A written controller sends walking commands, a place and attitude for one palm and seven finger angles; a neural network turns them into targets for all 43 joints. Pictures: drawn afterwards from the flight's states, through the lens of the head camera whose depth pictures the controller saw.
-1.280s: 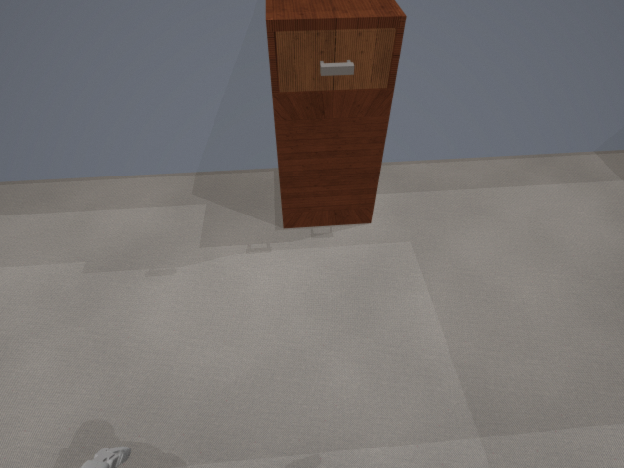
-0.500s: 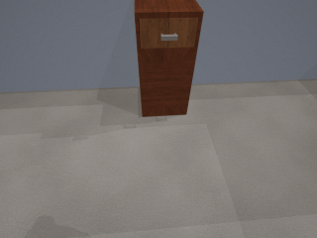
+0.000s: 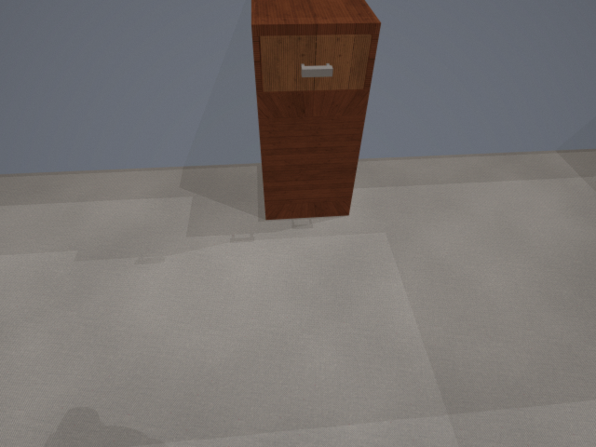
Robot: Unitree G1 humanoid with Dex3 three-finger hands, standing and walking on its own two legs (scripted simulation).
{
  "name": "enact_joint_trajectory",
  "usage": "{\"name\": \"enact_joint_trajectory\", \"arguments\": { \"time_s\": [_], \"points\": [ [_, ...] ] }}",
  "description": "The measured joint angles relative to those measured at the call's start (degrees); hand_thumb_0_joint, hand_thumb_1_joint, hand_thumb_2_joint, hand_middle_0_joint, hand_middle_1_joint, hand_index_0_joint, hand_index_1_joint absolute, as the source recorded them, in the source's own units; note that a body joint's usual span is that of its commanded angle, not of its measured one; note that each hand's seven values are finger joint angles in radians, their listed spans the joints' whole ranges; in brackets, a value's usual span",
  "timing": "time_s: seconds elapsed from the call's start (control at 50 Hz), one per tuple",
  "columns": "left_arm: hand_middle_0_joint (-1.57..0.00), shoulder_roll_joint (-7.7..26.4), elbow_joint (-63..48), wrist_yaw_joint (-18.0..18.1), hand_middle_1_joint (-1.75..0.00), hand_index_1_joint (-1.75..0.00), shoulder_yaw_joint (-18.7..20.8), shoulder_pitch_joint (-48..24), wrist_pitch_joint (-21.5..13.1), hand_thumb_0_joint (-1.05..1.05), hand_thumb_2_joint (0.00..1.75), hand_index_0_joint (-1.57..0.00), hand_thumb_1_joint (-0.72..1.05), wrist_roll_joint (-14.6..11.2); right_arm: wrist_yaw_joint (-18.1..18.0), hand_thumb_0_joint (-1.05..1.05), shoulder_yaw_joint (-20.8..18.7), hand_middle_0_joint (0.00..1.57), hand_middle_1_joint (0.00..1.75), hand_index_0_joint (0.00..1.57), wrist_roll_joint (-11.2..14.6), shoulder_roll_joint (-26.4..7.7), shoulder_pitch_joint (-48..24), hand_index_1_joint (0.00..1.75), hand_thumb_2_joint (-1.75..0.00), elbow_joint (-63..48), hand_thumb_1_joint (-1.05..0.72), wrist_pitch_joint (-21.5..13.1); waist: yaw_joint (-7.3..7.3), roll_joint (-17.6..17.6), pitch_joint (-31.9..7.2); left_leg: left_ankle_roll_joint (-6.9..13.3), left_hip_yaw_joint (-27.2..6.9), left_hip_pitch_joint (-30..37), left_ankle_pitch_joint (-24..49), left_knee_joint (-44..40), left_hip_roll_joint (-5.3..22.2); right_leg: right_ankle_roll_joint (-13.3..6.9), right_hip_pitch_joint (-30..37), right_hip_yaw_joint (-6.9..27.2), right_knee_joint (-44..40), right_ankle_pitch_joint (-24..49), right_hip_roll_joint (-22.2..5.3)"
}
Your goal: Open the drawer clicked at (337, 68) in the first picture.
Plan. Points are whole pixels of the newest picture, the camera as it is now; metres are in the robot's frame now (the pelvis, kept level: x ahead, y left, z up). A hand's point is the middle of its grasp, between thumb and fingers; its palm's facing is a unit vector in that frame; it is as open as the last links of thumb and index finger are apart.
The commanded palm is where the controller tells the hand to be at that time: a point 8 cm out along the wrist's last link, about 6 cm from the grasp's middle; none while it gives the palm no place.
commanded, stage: look at it before walking up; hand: left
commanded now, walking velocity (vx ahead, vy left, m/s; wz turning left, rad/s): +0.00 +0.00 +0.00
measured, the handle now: (316, 68) +1.23 +0.01 -0.04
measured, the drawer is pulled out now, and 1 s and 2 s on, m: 0.00 0.00 0.00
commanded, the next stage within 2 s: walk to a spot facing it in 0.16 s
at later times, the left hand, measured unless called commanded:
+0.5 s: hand out of the picture +0.06 +0.23 -0.17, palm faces -0.09 -0.95 -0.31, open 7.4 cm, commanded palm none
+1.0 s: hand out of the picture +0.07 +0.15 -0.16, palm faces -0.24 -0.95 -0.21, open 7.4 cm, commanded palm none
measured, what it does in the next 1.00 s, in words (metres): lifts its left foot, turning right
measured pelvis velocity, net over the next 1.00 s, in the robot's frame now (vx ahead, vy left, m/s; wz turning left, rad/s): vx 0.08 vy -0.04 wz -0.35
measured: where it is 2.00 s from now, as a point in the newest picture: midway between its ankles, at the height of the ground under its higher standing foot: (359, 381)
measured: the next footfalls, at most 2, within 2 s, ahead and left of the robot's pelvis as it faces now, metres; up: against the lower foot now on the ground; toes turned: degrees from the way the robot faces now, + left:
left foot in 1.18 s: +0.32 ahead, +0.04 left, +0.00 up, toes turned -22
right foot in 1.72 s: +0.42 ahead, -0.29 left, +0.00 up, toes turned -55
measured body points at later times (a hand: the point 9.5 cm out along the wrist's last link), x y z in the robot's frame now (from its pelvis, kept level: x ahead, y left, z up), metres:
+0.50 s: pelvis +0.00 +0.00 -0.01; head +0.01 +0.00 +0.44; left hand +0.07 +0.28 -0.15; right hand +0.06 -0.28 -0.15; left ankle +0.00 +0.13 -0.75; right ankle +0.00 -0.11 -0.75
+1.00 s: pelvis +0.08 -0.04 +0.00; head +0.10 -0.06 +0.45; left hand +0.09 +0.20 -0.14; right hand +0.10 -0.31 -0.14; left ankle +0.20 +0.09 -0.67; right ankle -0.01 -0.10 -0.75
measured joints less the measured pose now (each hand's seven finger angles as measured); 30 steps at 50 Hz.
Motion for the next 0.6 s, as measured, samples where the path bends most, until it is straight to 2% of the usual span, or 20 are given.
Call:
{"name": "enact_joint_trajectory", "arguments": {
  "time_s": [0.28,0.36,0.52,0.54,0.6],
  "points": [
    [-0.20,0.13,0.26,0.01,-0.30,-0.30,0.00,0.25,-0.09,0.01,0.90,-0.20,0.91,0.03,0.07,0.01,0.00,0.20,0.30,0.20,0.05,-0.01,-0.27,0.30,-0.90,0.14,-0.91,0.08,0.10,0.03,0.30,0.01,0.03,0.11,0.15,-0.40,0.05,0.03,0.19,0.03,-0.59,0.27,0.04],
    [-0.20,0.01,-0.37,0.10,-0.30,-0.30,0.29,0.47,0.38,0.01,0.90,-0.20,0.91,0.04,-0.22,0.01,-0.22,0.20,0.30,0.20,-0.05,0.12,-0.54,0.30,-0.90,-0.36,-0.91,0.22,0.59,0.02,0.48,-0.05,0.81,-0.43,-0.34,0.48,0.37,0.00,-0.68,0.80,0.23,0.14,0.37],
    [-0.20,-2.46,-3.55,-0.10,-0.30,-0.29,1.29,3.18,2.97,0.01,0.90,-0.20,0.91,0.30,-0.97,0.01,-1.19,0.20,0.30,0.20,-0.22,3.76,0.23,0.30,-0.90,-4.86,-0.91,1.49,0.83,-0.98,1.56,-0.21,5.32,-3.71,-4.16,7.09,1.59,-0.07,-7.00,5.17,9.32,-2.99,1.83],
    [-0.20,-2.82,-3.95,-0.35,-0.30,-0.29,1.44,3.63,3.15,0.01,0.90,-0.20,0.91,0.36,-0.84,0.01,-1.25,0.20,0.30,0.20,-0.26,4.25,0.65,0.30,-0.90,-5.24,-0.91,1.57,0.93,-1.20,1.66,-0.23,6.01,-3.88,-4.76,7.99,1.74,-0.14,-8.07,5.02,11.69,-4.85,1.73],
    [-0.20,-4.40,-4.87,-1.27,-0.30,-0.29,2.11,5.66,3.73,0.01,0.90,-0.20,0.91,0.59,-0.33,0.01,-1.62,0.20,0.30,0.20,-0.46,5.16,2.05,0.30,-0.90,-5.68,-0.91,1.76,1.65,-0.75,1.51,-0.62,8.69,-3.18,-6.92,10.16,3.12,0.21,-10.44,1.07,19.90,-12.48,0.60]
  ]
}}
